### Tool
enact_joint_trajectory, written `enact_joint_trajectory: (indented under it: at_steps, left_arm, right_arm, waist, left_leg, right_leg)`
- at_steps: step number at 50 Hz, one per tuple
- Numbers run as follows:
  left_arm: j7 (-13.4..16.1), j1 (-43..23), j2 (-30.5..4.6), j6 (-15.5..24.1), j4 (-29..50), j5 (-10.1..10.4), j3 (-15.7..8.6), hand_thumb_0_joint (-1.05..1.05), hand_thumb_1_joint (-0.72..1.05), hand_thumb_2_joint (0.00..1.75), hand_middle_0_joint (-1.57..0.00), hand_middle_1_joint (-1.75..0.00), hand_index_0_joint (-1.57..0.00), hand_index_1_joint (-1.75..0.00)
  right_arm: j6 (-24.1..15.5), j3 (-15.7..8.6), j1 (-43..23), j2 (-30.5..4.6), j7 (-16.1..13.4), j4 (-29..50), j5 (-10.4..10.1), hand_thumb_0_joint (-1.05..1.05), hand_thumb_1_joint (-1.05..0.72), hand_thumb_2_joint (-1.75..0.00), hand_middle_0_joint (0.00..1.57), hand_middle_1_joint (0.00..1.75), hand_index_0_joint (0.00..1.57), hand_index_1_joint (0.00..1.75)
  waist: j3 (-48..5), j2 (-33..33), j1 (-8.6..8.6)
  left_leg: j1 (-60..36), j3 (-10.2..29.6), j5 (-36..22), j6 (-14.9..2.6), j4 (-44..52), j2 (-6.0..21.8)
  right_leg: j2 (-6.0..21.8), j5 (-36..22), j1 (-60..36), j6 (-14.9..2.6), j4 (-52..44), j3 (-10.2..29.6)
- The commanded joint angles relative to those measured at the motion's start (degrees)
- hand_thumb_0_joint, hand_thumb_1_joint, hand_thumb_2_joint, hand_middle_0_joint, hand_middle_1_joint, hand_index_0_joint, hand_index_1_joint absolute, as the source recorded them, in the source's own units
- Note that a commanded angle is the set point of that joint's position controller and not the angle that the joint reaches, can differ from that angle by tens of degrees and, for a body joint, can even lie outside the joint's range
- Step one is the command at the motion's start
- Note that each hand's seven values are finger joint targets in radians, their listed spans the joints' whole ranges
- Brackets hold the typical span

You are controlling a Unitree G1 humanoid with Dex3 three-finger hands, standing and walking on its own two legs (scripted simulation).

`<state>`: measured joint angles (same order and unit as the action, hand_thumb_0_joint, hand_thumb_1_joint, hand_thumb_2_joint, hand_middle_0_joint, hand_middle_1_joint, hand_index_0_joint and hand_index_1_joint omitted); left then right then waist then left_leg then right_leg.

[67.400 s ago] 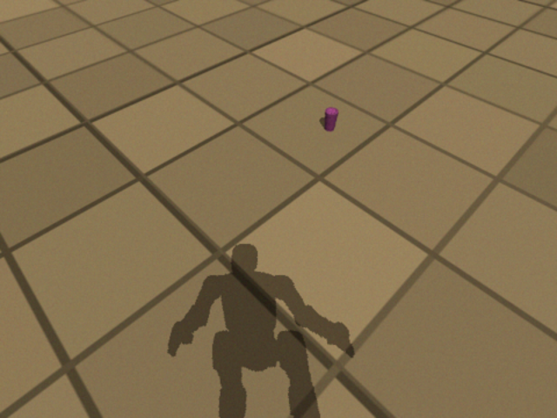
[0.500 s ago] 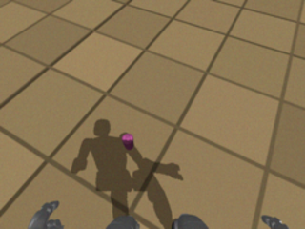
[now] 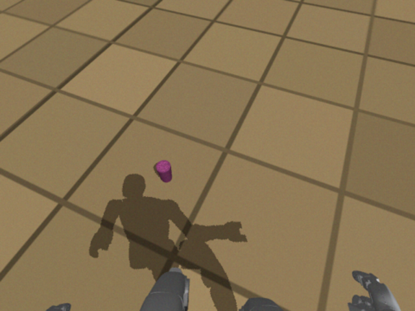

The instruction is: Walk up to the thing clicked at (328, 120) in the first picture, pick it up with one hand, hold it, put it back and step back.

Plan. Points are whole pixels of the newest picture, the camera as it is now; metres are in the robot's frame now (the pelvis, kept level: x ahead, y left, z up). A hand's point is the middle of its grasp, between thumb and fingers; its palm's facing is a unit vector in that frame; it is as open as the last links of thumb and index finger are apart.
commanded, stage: step back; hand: left
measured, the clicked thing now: (165, 172) +0.78 +0.25 -0.69
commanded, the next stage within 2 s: stand in 1.82 s
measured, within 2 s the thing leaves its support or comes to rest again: neither
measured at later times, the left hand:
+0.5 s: hand out of the picture -0.05 +0.26 -0.14, palm faces +0.05 -0.93 -0.36, open 7.4 cm
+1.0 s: hand out of the picture -0.26 +0.22 -0.13, palm faces +0.11 -0.90 -0.42, open 7.4 cm
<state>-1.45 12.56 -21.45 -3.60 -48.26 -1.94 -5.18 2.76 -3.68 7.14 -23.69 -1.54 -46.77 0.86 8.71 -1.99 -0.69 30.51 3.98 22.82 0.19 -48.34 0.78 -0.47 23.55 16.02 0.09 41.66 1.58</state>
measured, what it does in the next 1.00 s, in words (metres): walks backwards: left foot, then right foot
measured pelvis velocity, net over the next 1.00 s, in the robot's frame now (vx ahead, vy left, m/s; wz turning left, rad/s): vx -0.28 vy -0.07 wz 0.09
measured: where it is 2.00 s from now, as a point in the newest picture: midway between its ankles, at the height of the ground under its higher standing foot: outside the picture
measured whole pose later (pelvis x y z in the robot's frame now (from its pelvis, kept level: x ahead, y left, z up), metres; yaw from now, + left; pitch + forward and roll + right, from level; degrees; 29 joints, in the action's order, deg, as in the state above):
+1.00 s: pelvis -0.28 -0.07 +0.01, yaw +5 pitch -3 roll +3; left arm -0.5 14.5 -23.0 -1.5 -51.1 -1.7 -4.1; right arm 0.8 -3.5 13.8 -20.6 0.3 -56.1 2.1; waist 5.1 1.7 -2.1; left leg 14.1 -0.3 17.4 -0.3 -34.5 -3.2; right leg 4.6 23.4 16.7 -0.9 42.4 -2.3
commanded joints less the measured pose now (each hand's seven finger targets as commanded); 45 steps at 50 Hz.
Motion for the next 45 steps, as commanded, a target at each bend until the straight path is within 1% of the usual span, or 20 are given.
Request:
enact_joint_trajectory:
  at_steps: [1,4,8,11,12,13,14,16,18,25,28,31,32,33,34,36,37,39,42,45]
  left_arm:
    - [2.3,-9.1,-15.8,2.4,8.4,-0.8,-3.6,0.00,0.90,0.90,-0.20,-0.30,-0.20,-0.30]
    - [2.6,-8.5,-14.1,2.4,9.0,-1.1,-3.5,0.00,0.90,0.90,-0.20,-0.30,-0.20,-0.30]
    - [3.4,-3.3,-14.0,1.9,8.6,-0.8,-3.2,0.00,0.90,0.90,-0.20,-0.30,-0.20,-0.30]
    - [3.0,-4.9,-13.4,0.6,9.6,0.7,-2.4,0.00,0.90,0.90,-0.20,-0.30,-0.20,-0.30]
    - [2.8,-2.9,-10.8,0.2,9.9,0.8,-1.4,0.00,0.90,0.90,-0.20,-0.30,-0.20,-0.30]
    - [2.6,-2.9,-8.5,0.3,10.7,1.4,-0.9,0.00,0.90,0.90,-0.20,-0.30,-0.20,-0.30]
    - [3.7,-7.3,-12.2,0.3,10.4,1.0,-2.6,0.00,0.90,0.90,-0.20,-0.30,-0.20,-0.30]
    - [3.5,-7.1,-11.8,-0.2,9.0,1.5,-2.9,0.00,0.90,0.90,-0.20,-0.30,-0.20,-0.30]
    - [3.2,-2.5,-11.9,-0.3,6.9,1.7,-3.0,0.00,0.90,0.90,-0.20,-0.30,-0.20,-0.30]
    - [1.9,-2.1,-11.2,0.3,6.3,0.8,-3.1,0.00,0.90,0.90,-0.20,-0.30,-0.20,-0.30]
    - [1.3,3.2,-11.5,0.6,3.6,0.9,-3.0,0.00,0.90,0.90,-0.20,-0.30,-0.20,-0.30]
    - [1.1,9.6,-11.7,1.2,-1.3,0.1,-3.5,0.00,0.90,0.90,-0.20,-0.30,-0.20,-0.30]
    - [1.3,8.9,-15.1,1.5,-0.4,-1.3,-4.4,0.00,0.90,0.90,-0.20,-0.30,-0.20,-0.30]
    - [1.6,3.5,-22.6,1.3,3.0,-1.5,-5.8,0.00,0.90,0.90,-0.20,-0.30,-0.20,-0.30]
    - [1.9,-1.3,-23.5,1.7,5.0,-1.3,-5.6,0.00,0.90,0.90,-0.20,-0.30,-0.20,-0.30]
    - [2.4,-7.4,-16.4,3.0,5.6,-1.0,-3.3,0.00,0.90,0.90,-0.20,-0.30,-0.20,-0.30]
    - [2.5,-7.0,-15.3,3.5,5.4,-1.4,-3.4,0.00,0.90,0.90,-0.20,-0.30,-0.20,-0.30]
    - [2.4,-2.3,-14.5,4.4,4.6,-1.2,-3.3,0.00,0.90,0.90,-0.20,-0.30,-0.20,-0.30]
    - [2.4,1.3,-15.7,4.7,3.2,-1.2,-3.6,0.00,0.90,0.90,-0.20,-0.30,-0.20,-0.30]
    - [1.9,0.3,-16.5,4.3,3.1,-0.3,-3.1,0.00,0.90,0.90,-0.20,-0.30,-0.20,-0.30]
  right_arm:
    - [-1.8,-2.9,2.0,-10.4,-0.9,3.6,-0.7,0.00,-0.90,-0.90,0.20,0.30,0.20,0.30]
    - [-2.5,-2.1,6.1,-9.6,-0.8,2.2,-0.4,0.00,-0.90,-0.90,0.20,0.30,0.20,0.30]
    - [-3.0,-1.7,4.2,-8.0,-0.7,3.2,0.3,0.00,-0.90,-0.90,0.20,0.30,0.20,0.30]
    - [-3.4,-2.3,10.1,-7.8,-0.5,0.3,0.6,0.00,-0.90,-0.90,0.20,0.30,0.20,0.30]
    - [-3.7,-3.0,9.4,-10.3,-0.6,0.5,1.3,0.00,-0.90,-0.90,0.20,0.30,0.20,0.30]
    - [-3.7,-4.3,6.0,-17.1,-0.4,1.8,1.3,0.00,-0.90,-0.90,0.20,0.30,0.20,0.30]
    - [-3.6,-5.0,6.0,-21.2,-0.2,2.8,1.0,0.00,-0.90,-0.90,0.20,0.30,0.20,0.30]
    - [-4.1,-3.7,2.6,-15.8,-1.0,2.4,0.8,0.00,-0.90,-0.90,0.20,0.30,0.20,0.30]
    - [-3.8,-2.9,-0.1,-13.7,-1.5,3.0,0.9,0.00,-0.90,-0.90,0.20,0.30,0.20,0.30]
    - [-2.8,-3.0,2.3,-13.3,-0.8,4.1,1.4,0.00,-0.90,-0.90,0.20,0.30,0.20,0.30]
    - [-2.1,-3.6,0.5,-15.5,-0.5,4.6,1.3,0.00,-0.90,-0.90,0.20,0.30,0.20,0.30]
    - [-0.9,-3.1,-0.3,-13.3,-0.2,4.4,1.2,0.00,-0.90,-0.90,0.20,0.30,0.20,0.30]
    - [-1.0,-1.8,0.2,-8.8,-0.2,5.2,0.9,0.00,-0.90,-0.90,0.20,0.30,0.20,0.30]
    - [-1.5,-2.1,-4.1,-7.5,-1.1,7.0,0.6,0.00,-0.90,-0.90,0.20,0.30,0.20,0.30]
    - [-1.4,-3.2,-4.9,-10.7,-1.5,6.4,0.8,0.00,-0.90,-0.90,0.20,0.30,0.20,0.30]
    - [-2.0,-2.6,0.2,-10.2,-1.0,2.7,0.1,0.00,-0.90,-0.90,0.20,0.30,0.20,0.30]
    - [-2.2,-2.4,1.4,-9.6,-0.7,2.0,0.0,0.00,-0.90,-0.90,0.20,0.30,0.20,0.30]
    - [-2.9,-1.9,2.6,-9.2,-0.2,1.0,0.3,0.00,-0.90,-0.90,0.20,0.30,0.20,0.30]
    - [-3.1,-1.8,-0.2,-8.6,0.5,0.9,1.0,0.00,-0.90,-0.90,0.20,0.30,0.20,0.30]
    - [-3.9,-2.2,1.4,-8.3,1.1,-1.0,1.1,0.00,-0.90,-0.90,0.20,0.30,0.20,0.30]
  waist:
    - [-2.8,9.4,1.99]
    - [-7.2,12.3,1.27]
    - [-9.7,15.1,-1.43]
    - [-12.9,10.7,1.18]
    - [-13.5,5.7,-0.02]
    - [-12.7,-9.1,-1.02]
    - [-12.2,-11.2,3.14]
    - [-10.0,-1.4,0.30]
    - [-8.9,-2.8,-1.59]
    - [-10.3,-7.9,2.03]
    - [-14.6,-12.0,0.35]
    - [-13.7,-5.8,-1.58]
    - [-9.2,6.2,-1.95]
    - [-5.8,18.0,-4.54]
    - [-1.3,14.7,-3.49]
    - [-1.7,6.2,1.54]
    - [-3.3,8.3,1.72]
    - [-7.0,10.1,-1.04]
    - [-6.9,12.1,-3.84]
    - [-6.5,12.3,-2.44]
  left_leg:
    - [-2.3,5.3,4.5,-0.20,-21.5,-7.0]
    - [-3.4,2.0,4.6,0.57,-17.7,-6.9]
    - [-3.5,-1.8,7.3,0.17,2.7,-2.8]
    - [-15.0,-6.0,-11.3,-0.65,25.4,-3.3]
    - [-21.3,3.8,-17.4,-2.73,26.3,2.9]
    - [-23.3,21.9,-27.7,-10.01,27.3,17.1]
    - [-14.8,29.6,-32.5,-17.84,27.9,23.7]
    - [-14.5,18.1,-36.4,-15.57,24.3,18.1]
    - [-13.5,12.0,-33.9,-13.62,22.8,15.2]
    - [-20.9,10.3,-17.9,-14.24,24.3,13.7]
    - [-18.7,9.6,-9.0,-12.17,25.6,14.5]
    - [-8.0,3.7,-1.1,-6.79,17.2,8.4]
    - [4.6,0.2,6.9,-3.05,5.9,1.1]
    - [5.4,0.6,11.8,0.66,-5.6,-5.6]
    - [1.9,6.0,10.6,1.66,-14.3,-2.8]
    - [2.2,5.9,3.2,0.54,-17.3,-5.8]
    - [0.8,3.7,1.8,0.52,-18.1,-5.9]
    - [1.2,1.9,1.5,0.77,-13.7,-4.7]
    - [1.5,-0.1,4.9,1.04,-0.9,-1.8]
    - [-11.2,-4.5,5.2,0.59,13.9,-1.8]
  right_leg:
    - [15.4,-13.0,11.8,-12.74,-20.2,15.1]
    - [12.0,-22.3,3.0,-10.99,-14.9,8.3]
    - [14.9,-32.8,-10.0,-11.41,-10.8,10.7]
    - [11.9,-31.2,-8.4,-8.12,-1.8,7.1]
    - [9.3,-21.5,0.7,-5.34,1.9,6.7]
    - [-0.7,-0.2,12.6,-1.90,11.0,-0.7]
    - [-2.2,15.3,9.3,-1.10,21.8,4.9]
    - [-3.8,10.3,11.4,-2.02,31.7,12.0]
    - [-3.9,6.3,11.9,-1.59,34.6,10.6]
    - [-2.4,6.3,10.2,1.82,16.3,4.1]
    - [0.4,6.1,1.6,-0.36,1.6,-0.1]
    - [0.1,-1.0,-9.5,-2.94,-17.4,-1.7]
    - [8.0,7.9,-9.4,-5.41,-21.7,13.4]
    - [22.9,11.5,5.8,-14.24,-27.7,29.9]
    - [26.8,14.6,16.0,-17.67,-30.2,33.2]
    - [15.5,-6.1,8.6,-11.28,-20.3,14.3]
    - [14.2,-9.6,6.6,-10.26,-19.0,11.4]
    - [12.2,-15.5,-2.8,-9.60,-15.9,9.4]
    - [14.5,-6.2,-9.7,-10.69,-17.1,12.0]
    - [15.6,-4.6,-3.2,-10.90,-16.9,11.8]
